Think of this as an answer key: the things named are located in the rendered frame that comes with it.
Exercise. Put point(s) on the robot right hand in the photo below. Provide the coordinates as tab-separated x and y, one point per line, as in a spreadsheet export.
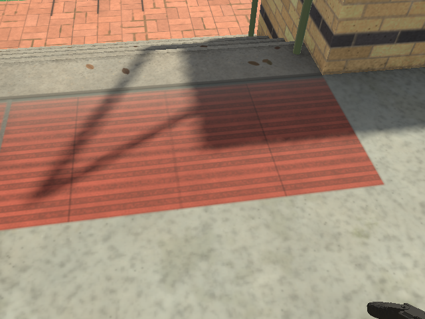
386	310

